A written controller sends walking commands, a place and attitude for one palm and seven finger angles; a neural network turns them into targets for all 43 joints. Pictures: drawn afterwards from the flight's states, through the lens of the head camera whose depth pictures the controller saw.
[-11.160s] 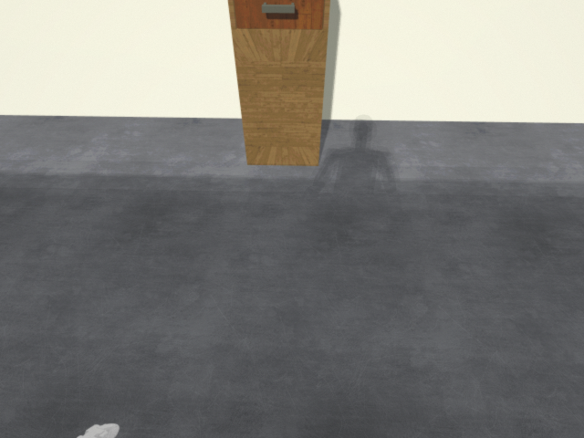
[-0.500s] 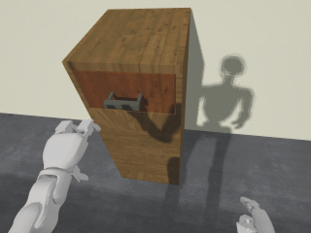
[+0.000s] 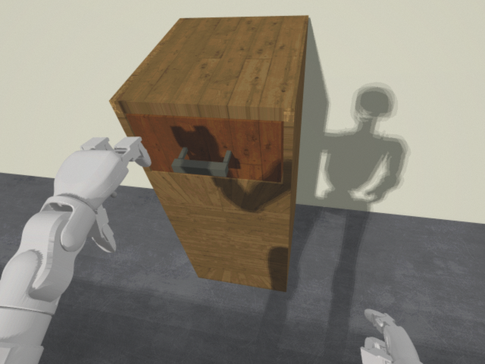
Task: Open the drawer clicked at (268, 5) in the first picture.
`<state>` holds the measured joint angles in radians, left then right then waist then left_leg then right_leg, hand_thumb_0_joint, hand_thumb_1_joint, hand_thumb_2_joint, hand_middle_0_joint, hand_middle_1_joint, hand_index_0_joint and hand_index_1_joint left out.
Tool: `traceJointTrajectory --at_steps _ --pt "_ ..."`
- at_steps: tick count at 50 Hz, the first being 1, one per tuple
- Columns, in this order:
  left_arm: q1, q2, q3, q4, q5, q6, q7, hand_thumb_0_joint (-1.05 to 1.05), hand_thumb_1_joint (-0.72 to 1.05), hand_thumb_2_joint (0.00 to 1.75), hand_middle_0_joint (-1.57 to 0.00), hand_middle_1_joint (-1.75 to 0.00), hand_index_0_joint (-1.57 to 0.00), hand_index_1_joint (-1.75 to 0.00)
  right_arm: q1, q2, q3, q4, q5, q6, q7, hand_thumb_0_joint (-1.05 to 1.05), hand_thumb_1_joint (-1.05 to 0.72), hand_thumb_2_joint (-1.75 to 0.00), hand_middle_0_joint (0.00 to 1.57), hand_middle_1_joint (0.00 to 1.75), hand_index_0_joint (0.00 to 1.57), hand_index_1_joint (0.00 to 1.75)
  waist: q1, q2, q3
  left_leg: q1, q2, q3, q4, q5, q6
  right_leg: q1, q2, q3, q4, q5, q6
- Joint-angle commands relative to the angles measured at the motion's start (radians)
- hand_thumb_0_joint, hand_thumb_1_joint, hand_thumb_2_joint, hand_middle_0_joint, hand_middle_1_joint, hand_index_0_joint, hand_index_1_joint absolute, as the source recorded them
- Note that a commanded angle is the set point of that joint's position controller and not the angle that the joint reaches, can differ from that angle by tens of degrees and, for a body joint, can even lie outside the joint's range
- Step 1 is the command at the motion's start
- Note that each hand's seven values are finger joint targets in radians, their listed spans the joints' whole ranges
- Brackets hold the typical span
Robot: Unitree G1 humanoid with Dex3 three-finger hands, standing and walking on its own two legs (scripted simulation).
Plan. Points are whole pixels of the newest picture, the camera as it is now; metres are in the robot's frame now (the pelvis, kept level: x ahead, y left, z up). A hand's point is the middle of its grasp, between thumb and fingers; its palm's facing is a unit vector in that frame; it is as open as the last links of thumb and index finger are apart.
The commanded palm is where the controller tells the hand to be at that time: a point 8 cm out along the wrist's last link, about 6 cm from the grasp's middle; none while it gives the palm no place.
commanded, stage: raise the hand with hooked fingers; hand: left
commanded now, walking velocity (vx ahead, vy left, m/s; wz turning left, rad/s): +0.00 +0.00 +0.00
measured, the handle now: (202, 160) +0.51 +0.17 +0.02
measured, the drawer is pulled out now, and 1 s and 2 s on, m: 0.00 0.00 0.00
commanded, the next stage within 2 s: move the hooked fingers above the handle in 0.28 s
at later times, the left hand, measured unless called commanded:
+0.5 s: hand (124, 204) +0.31 +0.23 +0.12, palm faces +0.02 -0.06 -1.00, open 13.9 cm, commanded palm +0.29 +0.23 +0.19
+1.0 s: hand (162, 189) +0.36 +0.19 +0.10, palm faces -0.01 -0.06 -1.00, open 13.8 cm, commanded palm +0.35 +0.21 +0.17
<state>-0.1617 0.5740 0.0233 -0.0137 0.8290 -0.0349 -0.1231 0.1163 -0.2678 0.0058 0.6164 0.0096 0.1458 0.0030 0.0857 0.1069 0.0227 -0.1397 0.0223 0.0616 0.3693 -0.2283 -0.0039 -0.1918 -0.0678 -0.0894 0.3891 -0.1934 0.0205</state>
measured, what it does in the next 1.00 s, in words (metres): stands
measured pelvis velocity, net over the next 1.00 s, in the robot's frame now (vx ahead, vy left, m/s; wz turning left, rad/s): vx -0.01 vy -0.01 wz -0.01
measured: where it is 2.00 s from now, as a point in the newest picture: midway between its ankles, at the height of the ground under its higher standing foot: outside the picture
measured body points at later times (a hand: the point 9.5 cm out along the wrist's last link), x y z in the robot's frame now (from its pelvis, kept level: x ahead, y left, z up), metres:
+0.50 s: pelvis -0.01 +0.00 +0.00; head +0.01 -0.05 +0.45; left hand +0.30 +0.23 +0.18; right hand +0.19 -0.22 -0.12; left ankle -0.02 +0.12 -0.75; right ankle +0.01 -0.13 -0.75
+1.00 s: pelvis -0.01 -0.01 +0.00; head +0.03 -0.05 +0.44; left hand +0.35 +0.19 +0.16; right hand +0.15 -0.25 -0.13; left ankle -0.02 +0.12 -0.75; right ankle +0.01 -0.13 -0.75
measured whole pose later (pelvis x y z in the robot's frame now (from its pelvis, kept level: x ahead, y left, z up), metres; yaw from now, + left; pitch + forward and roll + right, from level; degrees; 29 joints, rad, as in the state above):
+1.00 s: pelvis -0.01 -0.01 +0.00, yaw -1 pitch +3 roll +1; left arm -0.35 0.49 -0.11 0.22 0.90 -0.08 -0.03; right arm 0.18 -0.28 -0.03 0.65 0.02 0.14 -0.02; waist 0.06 0.09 0.00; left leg -0.22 0.03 0.07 0.40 -0.23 -0.01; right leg -0.29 -0.07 -0.08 0.44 -0.20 0.01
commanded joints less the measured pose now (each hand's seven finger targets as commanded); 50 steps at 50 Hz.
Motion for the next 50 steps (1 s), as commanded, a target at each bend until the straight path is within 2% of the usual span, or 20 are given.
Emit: traceJointTrajectory --at_steps 1,5,7,8,12,17,19,22,24,27,28,29,32,33,38,41,42,46,47,50 --pt "-0.199 0.205 0.139 -0.210 -0.021 -0.036 0.024 0.00 -0.50 0.30 -0.30 -1.20 -0.30 -1.20 -0.111 -0.115 -0.047 -0.163 -0.003 -0.045 0.001 0.00 -0.90 -0.90 0.20 0.30 0.20 0.30 0.005 -0.092 -0.258 -0.010 -0.042 -0.018 -0.028 0.344 0.023 0.174 0.057 0.029 -0.002 0.279 -0.042" --pt "-0.206 0.240 0.187 -0.234 -0.019 -0.063 0.063 0.00 -0.50 0.30 -0.30 -1.20 -0.30 -1.20 -0.099 -0.116 -0.051 -0.162 -0.005 -0.052 0.000 0.00 -0.90 -0.90 0.20 0.30 0.20 0.30 0.014 -0.099 -0.280 -0.017 -0.044 -0.022 -0.026 0.324 0.026 0.174 0.055 0.031 0.004 0.256 -0.042" --pt "-0.231 0.257 0.209 -0.256 -0.015 -0.072 0.091 0.00 -0.50 0.30 -0.30 -1.20 -0.30 -1.20 -0.102 -0.114 -0.052 -0.157 -0.004 -0.058 -0.001 0.00 -0.90 -0.90 0.20 0.30 0.20 0.30 0.015 -0.068 -0.288 -0.013 -0.042 -0.026 -0.025 0.316 0.023 0.168 0.058 0.035 0.000 0.233 -0.045" --pt "-0.250 0.253 0.201 -0.262 -0.007 -0.076 0.105 0.00 -0.50 0.30 -0.30 -1.20 -0.30 -1.20 -0.097 -0.110 -0.053 -0.150 -0.006 -0.060 -0.001 0.00 -0.90 -0.90 0.20 0.30 0.20 0.30 0.015 -0.051 -0.303 -0.007 -0.042 -0.025 -0.024 0.326 0.023 0.166 0.053 0.032 0.006 0.233 -0.046" --pt "-0.238 0.235 0.193 -0.224 -0.008 -0.050 0.134 0.00 -0.50 0.30 -0.30 -1.20 -0.30 -1.20 -0.103 -0.109 -0.057 -0.141 0.005 -0.063 0.000 0.00 -0.90 -0.90 0.20 0.30 0.20 0.30 0.008 -0.049 -0.286 -0.013 -0.041 -0.021 -0.024 0.307 0.020 0.152 0.057 0.036 -0.001 0.217 -0.046" --pt "-0.229 0.197 0.133 -0.188 0.003 -0.005 0.110 0.00 -0.50 0.30 -0.30 -1.20 -0.30 -1.20 -0.125 -0.110 -0.050 -0.141 0.009 -0.053 -0.003 0.00 -0.90 -0.90 0.20 0.30 0.20 0.30 -0.002 -0.067 -0.254 -0.018 -0.038 -0.017 -0.033 0.274 0.021 0.137 0.060 0.034 -0.009 0.185 -0.044" --pt "-0.230 0.203 0.123 -0.183 0.005 -0.002 0.092 0.00 -0.50 0.30 -0.30 -1.20 -0.30 -1.20 -0.121 -0.111 -0.048 -0.143 0.005 -0.050 -0.008 0.00 -0.90 -0.90 0.20 0.30 0.20 0.30 -0.002 -0.093 -0.256 -0.019 -0.040 -0.014 -0.038 0.267 0.025 0.146 0.056 0.031 -0.009 0.187 -0.041" --pt "-0.295 0.172 0.084 -0.154 0.009 -0.008 0.077 0.00 -0.50 0.30 -0.30 -1.20 -0.30 -1.20 -0.122 -0.108 -0.041 -0.139 0.008 -0.051 -0.015 0.00 -0.90 -0.90 0.20 0.30 0.20 0.30 -0.020 -0.105 -0.226 -0.024 -0.040 -0.017 -0.040 0.219 0.025 0.109 0.061 0.033 -0.026 0.139 -0.040" --pt "-0.347 0.169 0.068 -0.154 0.018 -0.028 0.079 0.00 -0.50 0.30 -0.30 -1.20 -0.30 -1.20 -0.104 -0.106 -0.042 -0.132 0.003 -0.056 -0.018 0.00 -0.90 -0.90 0.20 0.30 0.20 0.30 -0.020 -0.100 -0.242 -0.015 -0.042 -0.017 -0.039 0.223 0.026 0.108 0.058 0.031 -0.023 0.143 -0.040" --pt "-0.397 0.207 0.103 -0.106 0.033 -0.043 0.098 0.00 -0.50 0.30 -0.30 -1.20 -0.30 -1.20 -0.100 -0.106 -0.041 -0.123 0.004 -0.057 -0.023 0.00 -0.90 -0.90 0.20 0.30 0.20 0.30 -0.018 -0.087 -0.254 -0.024 -0.044 -0.018 -0.036 0.213 0.024 0.108 0.060 0.036 -0.022 0.126 -0.043" --pt "-0.421 0.179 0.076 -0.088 0.038 -0.046 0.103 0.00 -0.50 0.30 -0.30 -1.20 -0.30 -1.20 -0.094 -0.099 -0.040 -0.120 0.002 -0.057 -0.023 0.00 -0.90 -0.90 0.20 0.30 0.20 0.30 -0.018 -0.099 -0.259 -0.028 -0.047 -0.017 -0.035 0.210 0.025 0.107 0.056 0.034 -0.019 0.123 -0.042" --pt "-0.435 0.183 0.079 -0.083 0.038 -0.052 0.111 0.00 -0.50 0.30 -0.30 -1.20 -0.30 -1.20 -0.085 -0.100 -0.043 -0.118 0.003 -0.059 -0.024 0.00 -0.90 -0.90 0.20 0.30 0.20 0.30 -0.018 -0.088 -0.266 -0.027 -0.046 -0.017 -0.032 0.224 0.025 0.107 0.056 0.033 -0.014 0.139 -0.044" --pt "-0.438 0.204 0.109 -0.062 0.040 -0.047 0.133 0.00 -0.50 0.30 -0.30 -1.20 -0.30 -1.20 -0.084 -0.100 -0.046 -0.121 0.004 -0.057 -0.021 0.00 -0.90 -0.90 0.20 0.30 0.20 0.30 -0.008 -0.068 -0.311 -0.029 -0.048 -0.015 -0.024 0.249 0.022 0.140 0.055 0.041 -0.003 0.171 -0.048" --pt "-0.442 0.202 0.106 -0.041 0.048 -0.042 0.135 0.00 -0.50 0.30 -0.30 -1.20 -0.30 -1.20 -0.079 -0.097 -0.045 -0.114 0.003 -0.055 -0.019 0.00 -0.90 -0.90 0.20 0.30 0.20 0.30 -0.006 -0.079 -0.309 -0.040 -0.049 -0.015 -0.022 0.259 0.022 0.141 0.053 0.036 0.005 0.180 -0.048" --pt "-0.443 0.155 0.053 0.037 0.052 -0.014 0.121 0.00 -0.50 0.30 -0.30 -1.20 -0.30 -1.20 -0.072 -0.107 -0.048 -0.114 0.009 -0.042 -0.019 0.00 -0.90 -0.90 0.20 0.30 0.20 0.30 -0.022 -0.129 -0.272 -0.072 -0.046 -0.004 -0.023 0.239 0.026 0.124 0.052 0.036 0.003 0.185 -0.043" --pt "-0.511 0.114 -0.009 -0.010 0.061 -0.024 0.114 0.00 -0.50 0.30 -0.30 -1.20 -0.30 -1.20 -0.066 -0.104 -0.054 -0.123 0.009 -0.043 -0.021 0.00 -0.90 -0.90 0.20 0.30 0.20 0.30 -0.034 -0.079 -0.306 -0.039 -0.050 -0.007 -0.014 0.246 0.028 0.099 0.057 0.038 0.010 0.180 -0.046" --pt "-0.515 0.109 -0.009 -0.007 0.060 -0.028 0.112 0.00 -0.50 0.30 -0.30 -1.20 -0.30 -1.20 -0.064 -0.103 -0.056 -0.126 0.011 -0.047 -0.022 0.00 -0.90 -0.90 0.20 0.30 0.20 0.30 -0.038 -0.101 -0.302 -0.035 -0.048 -0.011 -0.009 0.240 0.029 0.090 0.062 0.039 0.007 0.169 -0.045" --pt "-0.558 0.134 0.011 0.016 0.063 -0.052 0.136 0.00 -0.50 0.30 -0.30 -1.20 -0.30 -1.20 -0.027 -0.106 -0.061 -0.112 0.009 -0.052 -0.029 0.00 -0.90 -0.90 0.20 0.30 0.20 0.30 -0.030 -0.102 -0.333 -0.038 -0.052 -0.014 -0.004 0.257 0.030 0.098 0.060 0.040 0.021 0.192 -0.048" --pt "-0.552 0.164 0.047 0.038 0.068 -0.052 0.147 0.00 -0.50 0.30 -0.30 -1.20 -0.30 -1.20 -0.027 -0.108 -0.064 -0.108 0.010 -0.052 -0.030 0.00 -0.90 -0.90 0.20 0.30 0.20 0.30 -0.024 -0.111 -0.333 -0.043 -0.049 -0.014 -0.004 0.259 0.030 0.101 0.063 0.041 0.021 0.189 -0.048" --pt "-0.578 0.143 0.034 0.112 0.072 -0.044 0.175 0.00 -0.50 0.30 -0.30 -1.20 -0.30 -1.20 -0.011 -0.105 -0.062 -0.095 0.014 -0.051 -0.032 0.00 -0.90 -0.90 0.20 0.30 0.20 0.30 -0.025 -0.117 -0.316 -0.074 -0.052 -0.007 -0.002 0.259 0.030 0.100 0.058 0.041 0.029 0.203 -0.049"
